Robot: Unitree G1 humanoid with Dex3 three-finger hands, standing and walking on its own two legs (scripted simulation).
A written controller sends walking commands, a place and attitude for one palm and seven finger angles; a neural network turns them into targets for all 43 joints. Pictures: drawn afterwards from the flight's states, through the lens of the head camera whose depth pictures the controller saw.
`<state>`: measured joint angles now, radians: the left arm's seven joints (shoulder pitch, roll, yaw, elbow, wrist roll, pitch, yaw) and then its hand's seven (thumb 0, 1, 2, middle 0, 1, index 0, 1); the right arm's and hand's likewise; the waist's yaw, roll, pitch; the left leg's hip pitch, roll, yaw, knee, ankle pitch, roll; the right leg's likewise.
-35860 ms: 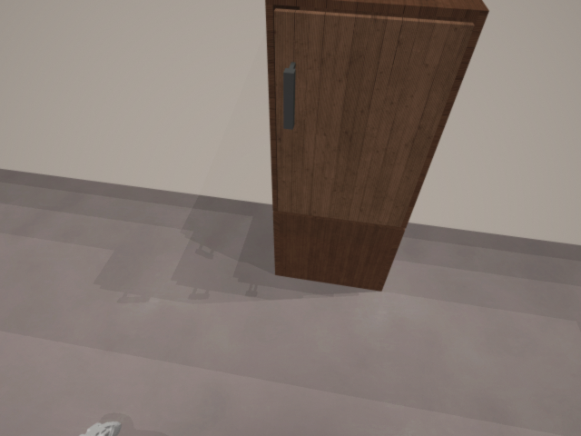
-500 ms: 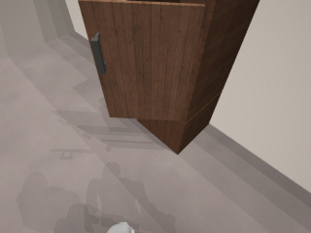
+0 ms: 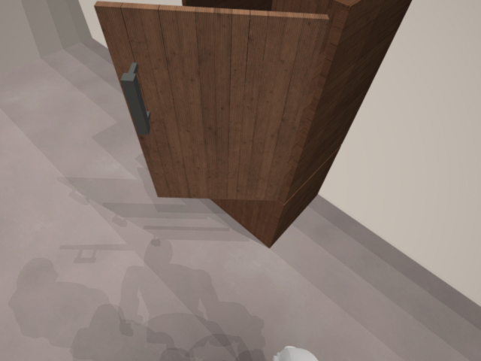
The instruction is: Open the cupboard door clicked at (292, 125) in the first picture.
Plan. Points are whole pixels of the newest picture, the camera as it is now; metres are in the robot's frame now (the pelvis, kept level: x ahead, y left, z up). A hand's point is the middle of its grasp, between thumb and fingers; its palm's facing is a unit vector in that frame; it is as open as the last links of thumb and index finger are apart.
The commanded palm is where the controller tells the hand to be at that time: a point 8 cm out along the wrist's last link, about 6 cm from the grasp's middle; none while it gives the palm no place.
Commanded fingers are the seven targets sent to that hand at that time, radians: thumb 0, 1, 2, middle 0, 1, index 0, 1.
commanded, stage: come to a stop and stand still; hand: left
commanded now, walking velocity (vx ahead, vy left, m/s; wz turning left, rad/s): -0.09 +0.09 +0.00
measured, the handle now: (139, 99) +0.58 +0.25 +0.06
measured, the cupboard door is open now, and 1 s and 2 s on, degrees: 42 42 42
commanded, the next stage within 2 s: look again from close up in 1.06 s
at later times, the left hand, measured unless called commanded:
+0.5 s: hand out of the picture +0.00 +0.15 -0.16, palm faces +0.11 -0.96 -0.26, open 7.3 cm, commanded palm none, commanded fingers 0.00 0.90 0.90 -0.20 -0.30 -0.20 -0.30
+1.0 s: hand out of the picture -0.03 +0.18 -0.18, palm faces +0.04 -0.98 -0.19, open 7.3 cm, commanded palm none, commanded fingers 0.00 0.90 0.90 -0.20 -0.30 -0.20 -0.30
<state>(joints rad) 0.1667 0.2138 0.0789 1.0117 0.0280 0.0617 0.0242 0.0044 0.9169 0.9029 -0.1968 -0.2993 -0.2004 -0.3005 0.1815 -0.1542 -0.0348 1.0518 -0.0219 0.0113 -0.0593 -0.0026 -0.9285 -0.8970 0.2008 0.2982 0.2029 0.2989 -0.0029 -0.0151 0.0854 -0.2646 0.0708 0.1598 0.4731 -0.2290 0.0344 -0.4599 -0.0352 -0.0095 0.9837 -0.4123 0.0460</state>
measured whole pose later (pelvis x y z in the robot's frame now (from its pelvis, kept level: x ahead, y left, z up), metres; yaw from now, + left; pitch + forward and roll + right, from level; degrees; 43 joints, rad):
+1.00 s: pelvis -0.03 +0.01 +0.00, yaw +1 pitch -1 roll +0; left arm 0.26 0.15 0.01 1.13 0.02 0.00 0.03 0.01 0.92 0.90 -0.20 -0.30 -0.20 -0.30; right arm 0.21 -0.17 -0.01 1.10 -0.01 0.00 -0.03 0.00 -0.93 -0.90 0.20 0.30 0.20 0.30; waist 0.01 -0.01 0.04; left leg -0.16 -0.01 0.09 0.42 -0.25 0.03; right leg -0.17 -0.04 -0.01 0.45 -0.27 0.02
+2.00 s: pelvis -0.01 -0.01 -0.01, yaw +1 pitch +0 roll +0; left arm 0.32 0.14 0.01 1.10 0.03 -0.02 0.02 0.00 0.91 0.90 -0.20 -0.30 -0.20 -0.30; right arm 0.30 -0.18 0.00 1.10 -0.02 0.00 -0.02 0.00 -0.91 -0.90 0.20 0.30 0.20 0.30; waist 0.01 0.01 0.02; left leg -0.20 0.03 0.07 0.57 -0.36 0.01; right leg -0.19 0.00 -0.03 0.56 -0.36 -0.01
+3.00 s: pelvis +0.05 +0.05 -0.01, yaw -1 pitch +0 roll +1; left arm 0.33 0.19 0.00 1.00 0.03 0.02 0.02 0.00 0.91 0.90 -0.20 -0.30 -0.20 -0.30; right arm 0.23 -0.21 -0.01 0.91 -0.01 0.01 -0.01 0.00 -0.93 -0.90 0.20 0.30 0.20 0.30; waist 0.02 0.06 0.02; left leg -0.24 -0.03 0.12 0.51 -0.27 0.06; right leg -0.30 -0.07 0.00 0.55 -0.24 0.03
